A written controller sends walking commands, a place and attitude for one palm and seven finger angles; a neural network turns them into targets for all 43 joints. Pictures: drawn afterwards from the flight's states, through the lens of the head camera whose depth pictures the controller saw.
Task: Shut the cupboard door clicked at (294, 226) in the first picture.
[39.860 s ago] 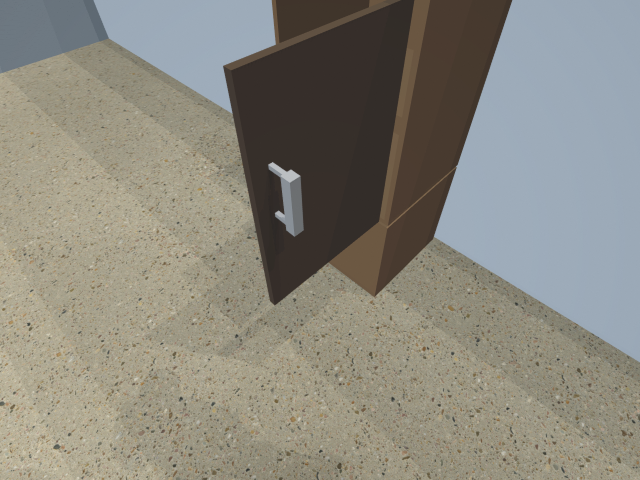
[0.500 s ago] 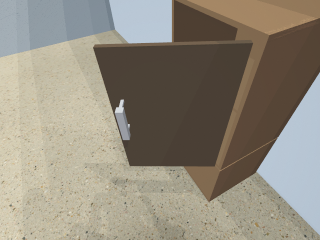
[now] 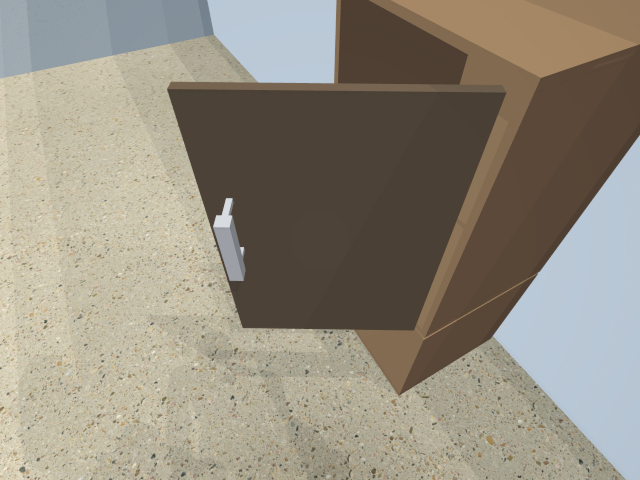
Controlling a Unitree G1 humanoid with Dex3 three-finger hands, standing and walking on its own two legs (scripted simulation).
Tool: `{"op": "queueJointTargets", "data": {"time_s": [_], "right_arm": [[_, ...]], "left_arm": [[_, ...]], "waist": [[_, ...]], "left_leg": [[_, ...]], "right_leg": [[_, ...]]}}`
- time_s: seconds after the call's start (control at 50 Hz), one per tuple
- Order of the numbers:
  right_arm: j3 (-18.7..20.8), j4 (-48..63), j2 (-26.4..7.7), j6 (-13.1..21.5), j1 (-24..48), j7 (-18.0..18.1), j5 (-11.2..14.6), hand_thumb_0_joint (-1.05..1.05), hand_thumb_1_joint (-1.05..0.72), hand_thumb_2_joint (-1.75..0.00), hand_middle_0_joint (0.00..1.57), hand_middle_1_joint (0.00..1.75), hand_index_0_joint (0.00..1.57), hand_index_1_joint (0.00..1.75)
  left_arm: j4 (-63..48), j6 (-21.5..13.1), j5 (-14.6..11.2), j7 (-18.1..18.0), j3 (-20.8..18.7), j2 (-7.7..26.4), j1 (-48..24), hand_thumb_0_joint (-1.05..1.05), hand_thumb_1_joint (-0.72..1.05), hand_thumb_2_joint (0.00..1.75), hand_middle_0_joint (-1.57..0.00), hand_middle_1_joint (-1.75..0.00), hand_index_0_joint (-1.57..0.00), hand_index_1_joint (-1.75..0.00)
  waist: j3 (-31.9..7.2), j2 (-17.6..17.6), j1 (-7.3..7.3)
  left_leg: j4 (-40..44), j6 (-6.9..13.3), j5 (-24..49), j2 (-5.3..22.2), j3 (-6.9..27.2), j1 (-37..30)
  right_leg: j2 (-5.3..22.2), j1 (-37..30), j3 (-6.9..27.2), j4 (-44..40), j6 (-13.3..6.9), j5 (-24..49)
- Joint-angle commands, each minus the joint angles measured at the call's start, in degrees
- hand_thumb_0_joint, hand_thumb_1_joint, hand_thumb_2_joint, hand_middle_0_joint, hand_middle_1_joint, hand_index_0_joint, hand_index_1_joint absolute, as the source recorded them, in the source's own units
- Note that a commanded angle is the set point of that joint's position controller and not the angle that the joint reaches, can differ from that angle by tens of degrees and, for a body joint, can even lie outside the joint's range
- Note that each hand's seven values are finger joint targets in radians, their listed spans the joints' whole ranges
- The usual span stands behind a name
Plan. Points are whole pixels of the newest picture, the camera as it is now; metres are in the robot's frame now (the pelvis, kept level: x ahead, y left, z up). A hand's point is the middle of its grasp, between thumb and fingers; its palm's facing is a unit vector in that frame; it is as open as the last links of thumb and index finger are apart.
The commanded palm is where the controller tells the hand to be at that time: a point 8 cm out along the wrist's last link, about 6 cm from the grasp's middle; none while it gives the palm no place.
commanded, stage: look again from close up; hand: left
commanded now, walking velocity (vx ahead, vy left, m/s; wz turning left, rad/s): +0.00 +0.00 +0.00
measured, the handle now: (233, 240) +0.46 +0.17 +0.00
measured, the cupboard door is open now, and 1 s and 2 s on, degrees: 60 60 60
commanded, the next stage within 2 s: raise the hand and make a fist in 0.18 s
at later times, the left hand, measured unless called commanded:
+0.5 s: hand (209, 390) +0.23 +0.16 -0.02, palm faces +0.22 -0.96 -0.15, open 7.0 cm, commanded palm +0.12 +0.19 -0.06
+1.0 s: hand (237, 428) +0.20 +0.12 -0.05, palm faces -0.14 -0.99 +0.02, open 4.7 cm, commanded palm +0.15 +0.20 -0.04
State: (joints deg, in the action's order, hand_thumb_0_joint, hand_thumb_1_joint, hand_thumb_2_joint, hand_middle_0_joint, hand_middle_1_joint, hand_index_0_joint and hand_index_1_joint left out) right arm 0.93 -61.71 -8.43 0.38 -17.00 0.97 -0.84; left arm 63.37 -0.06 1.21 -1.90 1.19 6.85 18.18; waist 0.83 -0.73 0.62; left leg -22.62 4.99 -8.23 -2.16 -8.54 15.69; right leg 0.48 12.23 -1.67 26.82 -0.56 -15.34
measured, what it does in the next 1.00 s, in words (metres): lowers itself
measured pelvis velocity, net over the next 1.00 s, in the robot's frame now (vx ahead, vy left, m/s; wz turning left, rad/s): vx -0.01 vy -0.05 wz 0.02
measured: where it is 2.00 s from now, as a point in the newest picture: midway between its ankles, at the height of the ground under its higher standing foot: outside the picture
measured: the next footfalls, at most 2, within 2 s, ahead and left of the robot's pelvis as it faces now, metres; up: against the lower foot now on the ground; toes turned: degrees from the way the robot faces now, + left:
none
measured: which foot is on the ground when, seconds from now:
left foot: down 0.00-1.00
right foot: down 0.00-1.00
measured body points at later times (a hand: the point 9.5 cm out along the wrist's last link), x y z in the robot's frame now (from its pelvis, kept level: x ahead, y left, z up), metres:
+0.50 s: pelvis +0.03 -0.03 -0.02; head +0.04 -0.05 +0.43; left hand +0.22 +0.21 -0.01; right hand +0.15 -0.29 -0.13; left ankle +0.05 +0.06 -0.74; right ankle -0.01 -0.11 -0.74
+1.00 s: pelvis -0.01 -0.05 -0.10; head +0.05 -0.05 +0.35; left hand +0.20 +0.17 -0.05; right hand +0.19 -0.26 -0.19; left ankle +0.05 +0.07 -0.74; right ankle -0.01 -0.11 -0.74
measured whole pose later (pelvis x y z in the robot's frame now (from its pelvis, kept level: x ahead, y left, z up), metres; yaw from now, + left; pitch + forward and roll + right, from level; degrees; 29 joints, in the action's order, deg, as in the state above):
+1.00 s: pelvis -0.01 -0.05 -0.10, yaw +1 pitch +14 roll -1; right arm -0.6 -32.0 -10.0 9.8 -10.8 3.2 3.0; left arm -0.5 -20.2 -17.7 23.8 -6.6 12.3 21.4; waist -7.8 -1.8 -1.1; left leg -68.1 0.1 -26.8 1.1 0.3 55.7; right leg -2.6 48.8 -6.8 68.1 -4.0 -34.1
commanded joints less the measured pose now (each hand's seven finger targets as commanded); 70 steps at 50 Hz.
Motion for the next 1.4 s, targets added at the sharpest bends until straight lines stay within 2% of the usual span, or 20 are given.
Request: {"op": "queueJointTargets", "data": {"time_s": [0.0, 0.2, 0.26, 0.28, 0.3, 0.32, 0.34, 0.4, 0.5, 0.54, 0.62, 0.72, 0.82, 0.88, 0.96, 1.06, 1.16, 1.22, 1.32, 1.38], "right_arm": [[0.47, 1.22, -5.06, 1.22, -3.53, 0.38, -0.06, 0.00, -0.90, -0.90, 0.20, 0.30, 0.20, 0.30], [-0.28, -0.19, -4.71, 1.92, -2.36, 0.81, 0.12, 0.00, -0.90, -0.90, 0.20, 0.30, 0.20, 0.30], [-0.17, 3.03, -7.20, 1.63, 2.22, 0.25, 0.66, 0.00, -0.90, -0.90, 0.20, 0.30, 0.20, 0.30], [2.16, 22.88, -19.77, 11.65, -3.55, 5.27, 1.69, 0.00, -0.90, -0.90, 0.20, 0.30, 0.20, 0.30], [-1.38, 21.09, -11.79, 16.64, 0.83, 5.48, 2.26, 0.00, -0.90, -0.90, 0.20, 0.30, 0.20, 0.30], [-1.17, 17.55, -13.01, 18.51, 2.92, 5.49, 2.31, 0.00, -0.90, -0.90, 0.20, 0.30, 0.20, 0.30], [-1.15, 14.44, -9.97, 18.74, 4.00, 4.06, 3.39, 0.00, -0.90, -0.90, 0.20, 0.30, 0.20, 0.30], [1.76, 22.03, -14.00, 20.27, 4.46, 2.04, 2.44, 0.00, -0.90, -0.90, 0.20, 0.30, 0.20, 0.30], [4.60, 29.04, -12.22, 18.46, 8.66, -1.12, 1.24, 0.00, -0.90, -0.90, 0.20, 0.30, 0.20, 0.30], [5.15, 31.13, -12.08, 17.68, 9.46, -2.24, 1.55, 0.00, -0.90, -0.90, 0.20, 0.30, 0.20, 0.30], [5.41, 34.93, -11.18, 15.63, 11.16, -1.91, 0.94, 0.00, -0.90, -0.90, 0.20, 0.30, 0.20, 0.30], [4.14, 36.86, -10.52, 15.60, 8.67, -0.17, 0.94, 0.00, -0.90, -0.90, 0.20, 0.30, 0.20, 0.30], [3.09, 36.11, -12.59, 16.69, 6.65, 2.87, 2.57, 0.00, -0.90, -0.90, 0.20, 0.30, 0.20, 0.30], [3.47, 38.18, -12.90, 15.12, 6.39, 3.75, 4.07, 0.00, -0.90, -0.90, 0.20, 0.30, 0.20, 0.30], [3.11, 42.04, -10.38, 11.52, 9.12, 3.64, 4.37, 0.00, -0.90, -0.90, 0.20, 0.30, 0.20, 0.30], [2.49, 41.01, -8.69, 11.55, 8.50, 3.12, 2.95, 0.00, -0.90, -0.90, 0.20, 0.30, 0.20, 0.30], [2.14, 39.61, -11.55, 14.38, 6.85, 2.50, 2.22, 0.00, -0.90, -0.90, 0.20, 0.30, 0.20, 0.30], [2.14, 40.31, -13.14, 15.54, 6.05, 3.08, 2.94, 0.00, -0.90, -0.90, 0.20, 0.30, 0.20, 0.30], [1.95, 41.56, -13.47, 15.10, 6.27, 3.59, 3.12, 0.00, -0.90, -0.90, 0.20, 0.30, 0.20, 0.30], [1.14, 42.31, -12.60, 14.07, 6.39, 2.97, 2.78, 0.00, -0.90, -0.90, 0.20, 0.30, 0.20, 0.30]], "left_arm": [[-1.38, -1.32, -0.19, -0.28, -0.91, 5.19, 2.86, 0.00, 0.90, 0.90, -0.20, -0.30, -0.20, -0.30], [-0.51, -1.66, -0.44, -0.45, -0.89, 5.61, 2.99, 0.00, 0.90, 0.90, -0.20, -0.30, -0.20, -0.30], [0.70, -2.31, 0.51, -2.50, -0.80, 6.65, 6.94, 0.00, 0.90, 0.90, -0.20, -0.30, -0.20, -0.30], [-93.64, -17.18, -8.90, -2.26, -17.89, 33.79, -40.32, 0.00, 0.90, 0.90, -0.20, -0.30, -0.20, -0.30], [-80.63, -13.88, -8.69, -2.33, -1.56, 12.90, -7.08, 0.00, 0.90, 0.90, -0.22, -0.32, -0.22, -0.32], [-77.72, -11.11, -10.35, -5.52, -5.07, 13.48, -6.23, 0.00, 0.90, 0.90, -0.24, -0.34, -0.24, -0.34], [-54.67, -3.02, -9.20, -5.43, 4.42, -2.71, 10.59, 0.00, 0.90, 0.90, -0.25, -0.36, -0.25, -0.36], [-60.21, -8.70, -9.65, -3.61, 1.86, 1.15, 3.85, 0.00, 0.90, 0.90, -0.31, -0.42, -0.31, -0.42], [-51.54, -26.48, -15.61, 11.60, -7.84, 1.12, 31.16, 0.00, 0.90, 0.90, -0.40, -0.52, -0.40, -0.52], [-52.64, -33.69, -17.15, 18.72, -12.18, 5.39, 30.08, 0.00, 0.90, 0.90, -0.44, -0.56, -0.44, -0.56], [-67.01, -41.12, -16.24, 20.76, -21.28, 17.09, 18.47, 0.00, 0.90, 0.90, -0.51, -0.64, -0.51, -0.64], [-85.16, -44.61, -19.78, 18.62, -15.02, 11.27, 2.77, 0.00, 0.90, 0.90, -0.60, -0.74, -0.60, -0.74], [-76.35, -39.59, -21.46, 26.47, -6.51, 7.83, 0.66, 0.00, 0.90, 0.90, -0.69, -0.84, -0.69, -0.84], [-70.13, -28.44, -20.71, 28.28, -10.47, 11.82, 8.08, 0.00, 0.90, 0.90, -0.75, -0.90, -0.75, -0.90], [-75.06, -17.01, -20.44, 22.21, -19.26, 16.01, 13.95, 0.00, 0.90, 0.90, -0.82, -0.98, -0.82, -0.98], [-80.21, -23.49, -19.64, 10.75, -18.72, 11.84, 11.34, 0.00, 0.90, 0.90, -0.92, -1.08, -0.92, -1.08], [-77.96, -32.55, -17.18, 12.72, -6.96, 7.80, 7.07, 0.00, 0.90, 0.90, -1.01, -1.18, -1.01, -1.18], [-77.88, -31.58, -17.04, 15.27, -5.49, 9.70, 5.47, 0.00, 0.90, 0.90, -1.06, -1.24, -1.06, -1.24], [-84.48, -26.86, -16.52, 11.36, -14.14, 17.36, 5.24, 0.00, 0.90, 0.90, -1.15, -1.34, -1.15, -1.34], [-86.84, -25.19, -16.76, 7.75, -13.12, 13.65, 6.69, 0.00, 0.90, 0.90, -1.21, -1.40, -1.21, -1.40]], "waist": [[3.57, 1.07, 0.36], [1.29, 0.03, -0.18], [2.16, 5.22, -1.82], [-18.74, 1.05, 9.49], [-29.53, -17.39, 1.44], [-25.21, -15.76, -0.15], [-12.80, -8.04, 1.05], [3.10, 4.35, 4.66], [-7.94, 23.66, -4.91], [-12.36, 16.83, -5.87], [-18.85, -8.09, -6.32], [-24.09, -5.95, 1.85], [-17.02, 3.32, 5.58], [-20.25, 7.47, 1.64], [-24.46, 3.76, -4.91], [-19.05, 2.44, -4.21], [-14.11, -0.02, 0.72], [-14.36, -1.39, 0.95], [-20.16, -5.61, -2.37], [-18.22, -7.96, -2.32]], "left_leg": [[7.11, -1.88, -9.63, 9.39, 12.12, -4.63], [4.15, -2.03, 1.65, 9.06, 10.14, -7.59], [-6.68, -3.41, 4.45, 9.98, 10.02, -3.48], [-1.93, -0.64, 8.53, 5.15, 9.11, -22.05], [-3.06, -1.98, 17.69, 4.46, 7.00, -26.60], [-3.20, -5.57, 20.22, 5.70, 9.22, -23.85], [-1.30, -4.32, 13.00, 6.03, 10.07, -13.64], [-8.56, -3.12, -0.88, 3.51, 11.83, 0.45], [-22.81, -5.53, -0.15, 0.38, 9.73, 19.89], [-27.58, -6.43, 1.34, -0.50, 8.70, 23.82], [-35.46, -5.18, -0.67, -0.89, 7.00, 27.35], [-43.80, -2.92, -1.58, 0.91, 10.12, 25.47], [-47.35, -1.88, -7.26, 2.48, 11.71, 32.53], [-43.44, -1.88, -7.69, 2.36, 11.32, 34.21], [-37.50, -2.80, -5.39, 1.68, 10.90, 30.11], [-32.98, -3.64, -7.08, 2.51, 11.58, 27.35], [-33.74, -3.10, -16.67, 2.84, 12.76, 29.04], [-31.01, -2.94, -23.61, 3.05, 14.22, 28.25], [-24.34, -3.47, -26.51, 3.54, 17.09, 21.15], [-21.43, -4.52, -24.67, 4.08, 18.93, 16.93]], "right_leg": [[5.27, 7.15, 6.68, -6.87, -2.69, -3.00], [5.92, 2.76, 6.49, -6.72, -2.35, 4.50], [7.06, 1.33, 7.32, -8.41, -0.97, 11.75], [0.86, 6.38, 1.22, -2.73, 0.39, 15.12], [-2.48, 3.12, -0.07, 0.95, -1.75, 11.21], [-2.14, 2.20, -1.56, 1.64, -1.98, 6.41], [-0.65, 8.18, -1.94, 2.30, -0.92, 3.46], [0.31, 17.60, -2.76, 1.13, -0.47, 1.25], [1.65, 17.52, 0.38, 16.55, 1.66, 17.70], [3.15, 14.91, 3.85, 22.77, 2.04, 30.31], [3.33, 20.07, 9.66, 27.76, 0.62, 20.38], [1.34, 29.58, 11.87, 27.88, 3.36, 14.35], [1.10, 34.19, 12.82, 25.30, 5.24, 6.91], [2.16, 27.64, 13.00, 22.42, 5.99, 4.08], [3.13, 19.06, 11.92, 21.67, 5.91, 5.12], [-0.33, 25.72, 3.98, 24.42, 1.54, -0.58], [-1.49, 37.51, 2.77, 24.88, -0.31, -17.41], [-1.64, 37.91, 2.80, 23.95, -0.92, -22.14], [-2.69, 33.75, -0.93, 25.36, -1.68, -17.34], [-3.08, 33.14, -3.08, 25.84, -1.92, -13.38]]}}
